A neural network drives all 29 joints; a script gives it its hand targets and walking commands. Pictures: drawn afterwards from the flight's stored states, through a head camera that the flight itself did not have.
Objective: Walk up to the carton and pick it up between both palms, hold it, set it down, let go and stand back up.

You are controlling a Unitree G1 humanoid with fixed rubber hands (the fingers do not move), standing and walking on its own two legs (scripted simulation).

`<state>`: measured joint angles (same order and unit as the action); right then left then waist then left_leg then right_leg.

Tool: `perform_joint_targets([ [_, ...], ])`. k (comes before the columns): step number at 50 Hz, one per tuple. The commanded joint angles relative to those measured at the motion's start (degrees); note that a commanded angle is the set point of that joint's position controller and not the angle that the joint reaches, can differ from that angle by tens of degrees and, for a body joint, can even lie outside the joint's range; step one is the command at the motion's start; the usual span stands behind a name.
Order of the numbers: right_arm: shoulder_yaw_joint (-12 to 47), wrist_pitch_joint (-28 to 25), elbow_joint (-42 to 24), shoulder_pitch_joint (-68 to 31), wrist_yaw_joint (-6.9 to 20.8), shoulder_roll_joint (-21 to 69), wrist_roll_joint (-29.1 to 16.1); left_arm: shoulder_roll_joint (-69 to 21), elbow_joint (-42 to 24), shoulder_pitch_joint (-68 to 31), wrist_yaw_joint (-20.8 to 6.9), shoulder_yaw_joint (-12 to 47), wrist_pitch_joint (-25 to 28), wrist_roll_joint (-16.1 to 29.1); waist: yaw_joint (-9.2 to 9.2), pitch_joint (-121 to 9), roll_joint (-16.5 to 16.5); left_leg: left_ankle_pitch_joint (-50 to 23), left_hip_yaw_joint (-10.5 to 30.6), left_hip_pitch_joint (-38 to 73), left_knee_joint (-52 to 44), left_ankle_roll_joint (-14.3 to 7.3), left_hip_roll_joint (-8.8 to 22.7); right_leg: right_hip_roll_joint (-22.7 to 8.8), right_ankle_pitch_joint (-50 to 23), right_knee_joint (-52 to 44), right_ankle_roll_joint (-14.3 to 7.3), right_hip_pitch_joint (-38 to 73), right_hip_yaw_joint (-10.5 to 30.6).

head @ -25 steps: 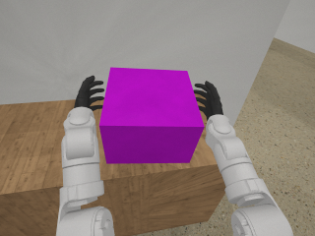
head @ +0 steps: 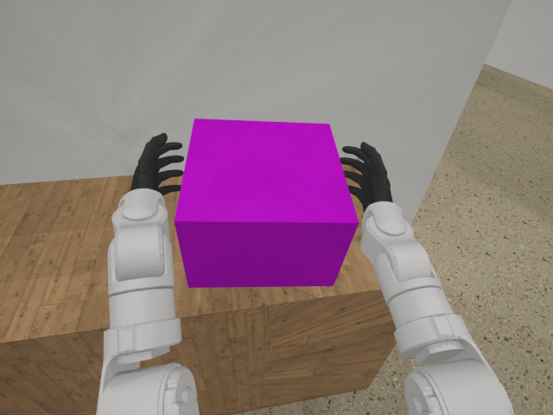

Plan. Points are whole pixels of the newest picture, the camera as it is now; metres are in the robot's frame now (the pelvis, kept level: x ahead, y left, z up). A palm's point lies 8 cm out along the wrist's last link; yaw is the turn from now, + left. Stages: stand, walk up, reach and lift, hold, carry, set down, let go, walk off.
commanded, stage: hold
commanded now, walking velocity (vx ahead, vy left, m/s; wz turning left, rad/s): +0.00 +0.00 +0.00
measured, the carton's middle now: (262, 201) +0.40 +0.01 +0.12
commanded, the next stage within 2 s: set down in 0.32 s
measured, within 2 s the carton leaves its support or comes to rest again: neither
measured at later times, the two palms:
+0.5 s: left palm (138, 192) +0.35 +0.17 +0.19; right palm (371, 192) +0.35 -0.14 +0.18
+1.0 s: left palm (160, 214) +0.39 +0.16 +0.11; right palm (361, 193) +0.38 -0.14 +0.14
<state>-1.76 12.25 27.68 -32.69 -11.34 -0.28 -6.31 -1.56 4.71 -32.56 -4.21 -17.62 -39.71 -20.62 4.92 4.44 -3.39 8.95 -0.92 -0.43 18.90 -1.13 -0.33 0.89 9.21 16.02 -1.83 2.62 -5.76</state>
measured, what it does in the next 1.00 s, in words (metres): stands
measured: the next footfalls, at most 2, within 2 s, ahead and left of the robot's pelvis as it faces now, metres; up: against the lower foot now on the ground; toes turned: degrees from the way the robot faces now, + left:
none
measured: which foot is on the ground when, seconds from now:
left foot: down 0.00-1.00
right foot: down 0.00-1.00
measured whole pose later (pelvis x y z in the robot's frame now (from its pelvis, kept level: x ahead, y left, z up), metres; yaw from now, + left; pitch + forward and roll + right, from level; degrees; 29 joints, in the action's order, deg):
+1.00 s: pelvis +0.03 +0.00 +0.00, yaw +0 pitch -7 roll -1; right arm -5.7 -10.3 33.8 -28.7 -8.7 2.2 1.1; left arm -2.8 13.7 -24.7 0.2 -15.3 -22.0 -18.6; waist 3.3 4.4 -4.4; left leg 11.2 -1.2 -0.4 18.3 -1.0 -0.3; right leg 0.7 10.8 14.1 -1.5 3.4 -6.4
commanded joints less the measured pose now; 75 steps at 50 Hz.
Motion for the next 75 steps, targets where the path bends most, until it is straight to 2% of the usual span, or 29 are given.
perform_joint_targets([
  [1,19.73,-4.00,-17.38,-42.39,6.62,27.45,-3.04,-26.99,-4.79,-30.20,-6.58,26.49,2.61,9.12,-0.29,-21.39,3.37,-11.57,-0.80,7.71,-1.39,0.91,-0.42,0.13,-11.39,-1.58,3.89,2.34,0.15],
  [8,20.45,-3.38,-17.83,-42.28,6.41,27.02,-3.95,-26.87,-5.19,-29.70,-6.88,25.99,2.04,8.97,-0.60,-20.10,2.58,-14.05,-0.80,7.45,-0.91,0.85,-0.27,0.56,-12.72,-1.52,3.80,3.12,0.18],
  [16,18.65,-3.09,-16.66,-40.99,6.85,26.71,-3.78,-27.61,-6.97,-31.45,-6.76,27.81,1.97,9.61,1.06,-19.10,5.37,-12.79,-0.45,7.84,-1.17,1.89,-0.05,0.41,-10.07,-1.88,3.14,1.26,0.09],
  [17,18.62,-3.78,-19.55,-41.30,6.77,26.58,-4.20,-28.20,-9.30,-30.88,-6.71,29.18,2.54,9.85,0.42,-21.49,6.88,-12.57,-0.76,7.87,-0.72,1.59,-0.26,0.61,-11.06,-1.77,3.32,2.77,0.26],
  [19,18.37,-4.49,-19.65,-42.32,6.72,26.82,-3.67,-28.01,-8.46,-31.50,-6.45,29.32,3.21,9.88,0.36,-21.39,7.05,-12.24,-0.51,7.07,-0.84,1.59,-0.30,0.46,-10.64,-1.60,3.29,2.75,0.05],
  [22,16.14,-6.67,-17.99,-42.36,7.35,26.27,-1.18,-27.46,-6.32,-31.89,-6.37,28.02,5.27,8.94,-0.02,-19.61,6.81,-8.28,-0.85,6.92,-1.72,1.47,0.00,0.19,-6.18,-2.00,3.17,0.68,-0.76],
  [27,9.23,-11.85,-10.80,-39.49,9.46,24.13,6.14,-24.59,3.52,-28.83,-7.92,21.28,9.39,5.15,-1.83,-11.26,3.90,5.99,-2.24,1.61,-6.63,-0.53,0.82,-1.13,6.40,-3.77,2.82,-1.07,-1.80],
  [30,6.65,-15.17,-8.01,-37.35,10.41,23.84,9.63,-23.90,6.42,-27.54,-8.82,19.08,11.94,3.95,-2.69,-10.38,2.76,7.33,-3.12,1.01,-7.83,-1.02,1.21,-1.25,8.50,-3.94,2.64,-0.17,-2.48],
  [32,6.50,-17.14,-7.22,-36.93,10.61,23.78,10.52,-23.90,7.02,-27.00,-8.75,19.06,13.59,3.96,-3.02,-11.42,2.40,4.32,-3.29,1.84,-7.40,-0.71,1.20,-1.08,6.34,-3.83,2.59,0.67,-2.66],
  [34,7.67,-19.21,-8.11,-36.74,10.50,23.75,10.70,-24.79,5.77,-26.66,-8.32,20.50,15.12,4.88,-2.90,-13.83,2.02,-2.67,-3.30,4.54,-5.81,0.14,1.24,-0.50,1.01,-3.26,2.50,1.87,-3.08],
  [39,11.69,-22.74,-7.17,-35.32,9.56,24.18,10.09,-26.95,2.17,-27.62,-6.72,25.73,18.88,7.01,-1.36,-20.43,2.56,-17.42,-2.73,10.26,-1.45,2.41,0.96,0.30,-11.32,-1.96,2.74,3.41,-3.02],
  [44,15.48,-24.98,-5.35,-30.81,9.08,26.56,8.44,-28.61,-4.99,-32.10,-4.44,31.93,23.91,9.11,0.22,-27.95,6.06,-28.32,-1.32,13.08,1.68,4.78,0.92,0.55,-22.66,-0.05,2.75,5.60,-2.08],
  [45,16.16,-25.10,-4.73,-29.94,9.06,27.20,8.37,-28.72,-5.19,-32.37,-4.03,32.28,24.70,9.03,0.06,-28.78,6.25,-29.44,-1.16,13.22,1.96,4.93,0.79,0.33,-24.64,0.20,3.01,5.88,-1.85],
  [49,16.03,-24.73,-1.60,-25.93,8.74,27.65,7.97,-28.34,-2.84,-29.48,-3.66,31.67,25.42,7.17,-0.06,-25.48,7.65,-28.62,-1.09,10.92,1.33,4.81,0.48,-0.43,-28.00,0.44,3.55,7.14,-0.92],
  [54,16.98,-22.72,-0.46,-22.00,7.15,26.26,7.39,-26.36,2.14,-19.83,-6.23,25.32,21.56,3.70,-1.73,-16.92,4.19,-23.12,-1.77,4.14,-0.87,2.38,-0.68,-1.64,-34.33,1.34,5.41,13.70,0.19],
  [57,17.26,-22.59,-3.41,-23.23,6.49,25.46,7.32,-25.55,2.18,-18.14,-7.65,23.33,19.87,3.37,-2.00,-15.23,1.40,-20.59,-2.13,1.35,-1.92,1.01,-0.97,-1.90,-36.16,1.65,6.04,15.78,0.42],
  [60,17.94,-23.98,-8.12,-26.94,6.58,25.61,7.16,-26.15,0.83,-20.48,-7.48,24.36,20.63,4.86,-2.43,-19.02,0.92,-21.49,-2.12,1.44,-1.22,0.97,-0.92,-1.62,-36.82,2.28,5.97,15.32,-0.03],
  [63,18.18,-26.00,-10.92,-30.44,7.17,26.48,7.28,-27.42,-0.38,-25.62,-6.04,27.72,23.28,7.23,-2.16,-25.49,1.62,-23.64,-1.75,4.28,0.33,2.00,-0.56,-1.04,-36.27,2.58,5.47,12.49,-0.62],
  [65,17.21,-26.69,-10.44,-32.18,7.76,27.04,8.39,-27.56,0.60,-29.54,-4.84,28.79,25.34,8.05,-2.06,-28.19,2.17,-22.26,-1.45,5.50,0.67,2.24,-0.18,-0.83,-32.75,2.31,5.13,9.82,-0.93],
  [69,10.58,-26.41,-1.28,-31.61,9.36,26.83,12.93,-28.02,7.87,-34.50,-3.70,27.33,28.03,6.85,-1.29,-26.85,3.94,-14.20,-1.78,7.22,-0.94,2.83,1.07,-0.92,-19.73,-0.03,4.00,2.54,-1.36],
  [72,3.73,-25.28,8.06,-29.41,10.43,26.07,16.55,-27.62,16.40,-33.83,-4.48,21.76,28.07,4.09,-1.75,-19.86,3.84,-5.72,-2.99,4.56,-3.98,2.20,1.75,-1.42,-9.45,-2.12,3.26,-0.05,-1.67],
  [75,-2.46,-24.78,15.14,-28.82,11.26,25.20,19.12,-26.79,22.95,-33.21,-5.66,15.79,28.05,1.79,-2.48,-14.89,3.87,-1.60,-4.18,1.96,-6.06,1.75,2.13,-1.73,-3.34,-3.55,2.77,-0.57,-2.01],
])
